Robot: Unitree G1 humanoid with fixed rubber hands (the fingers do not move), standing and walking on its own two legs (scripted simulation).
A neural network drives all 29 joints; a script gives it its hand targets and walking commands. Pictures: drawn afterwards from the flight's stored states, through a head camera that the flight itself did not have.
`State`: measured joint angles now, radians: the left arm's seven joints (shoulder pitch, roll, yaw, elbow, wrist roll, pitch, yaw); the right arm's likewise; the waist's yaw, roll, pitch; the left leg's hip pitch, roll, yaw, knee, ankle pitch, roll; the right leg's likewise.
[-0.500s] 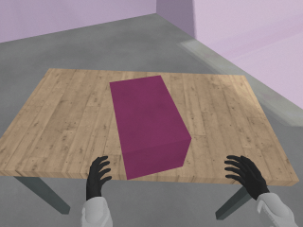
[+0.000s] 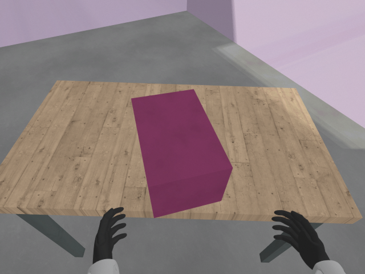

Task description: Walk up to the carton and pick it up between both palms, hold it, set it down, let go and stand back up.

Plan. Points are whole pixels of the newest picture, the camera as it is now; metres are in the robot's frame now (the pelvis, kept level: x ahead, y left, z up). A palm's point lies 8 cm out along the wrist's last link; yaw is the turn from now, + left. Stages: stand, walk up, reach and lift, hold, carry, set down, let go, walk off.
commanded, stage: set down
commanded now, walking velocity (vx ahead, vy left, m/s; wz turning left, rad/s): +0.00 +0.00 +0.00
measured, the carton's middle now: (175, 148) +0.46 +0.06 -0.02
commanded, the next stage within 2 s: let go in 1.34 s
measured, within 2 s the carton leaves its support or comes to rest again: neither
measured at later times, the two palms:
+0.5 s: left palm (94, 258) +0.18 +0.21 -0.03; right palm (301, 259) +0.19 -0.22 -0.03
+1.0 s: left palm (85, 262) +0.18 +0.23 -0.06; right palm (294, 267) +0.18 -0.21 -0.05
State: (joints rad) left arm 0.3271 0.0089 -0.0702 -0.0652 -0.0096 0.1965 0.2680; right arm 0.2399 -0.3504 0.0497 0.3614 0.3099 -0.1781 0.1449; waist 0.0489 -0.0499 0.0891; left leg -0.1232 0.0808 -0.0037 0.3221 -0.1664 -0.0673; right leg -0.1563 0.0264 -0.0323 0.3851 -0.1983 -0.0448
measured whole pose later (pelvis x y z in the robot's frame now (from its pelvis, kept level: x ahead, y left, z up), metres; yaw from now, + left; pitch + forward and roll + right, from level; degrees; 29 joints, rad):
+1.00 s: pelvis +0.03 +0.03 +0.00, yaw -1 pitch -2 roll +0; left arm 0.34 0.12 0.00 0.24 0.00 0.13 0.12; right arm 0.27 -0.25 0.03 0.56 0.14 -0.21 0.09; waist 0.04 -0.04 0.07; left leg -0.07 0.07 0.03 0.31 -0.21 -0.05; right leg -0.07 0.02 0.00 0.29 -0.19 -0.01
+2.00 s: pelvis +0.03 +0.03 -0.01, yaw -1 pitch -2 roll +0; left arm 0.17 0.29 0.02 0.75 0.03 0.03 0.01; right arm 0.20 -0.25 -0.01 0.87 -0.03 -0.07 0.01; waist 0.02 -0.05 0.02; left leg -0.13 0.05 0.02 0.43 -0.27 -0.04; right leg -0.15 -0.01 -0.01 0.46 -0.28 0.00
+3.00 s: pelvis +0.00 +0.05 +0.00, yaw -1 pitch -3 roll +0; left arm 0.16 0.35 0.00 1.15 0.01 -0.01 -0.01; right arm 0.19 -0.33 0.00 1.09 -0.02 -0.02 0.00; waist 0.01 -0.02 0.04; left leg -0.11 0.02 0.03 0.37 -0.20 -0.01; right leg -0.13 -0.04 0.01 0.39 -0.20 0.03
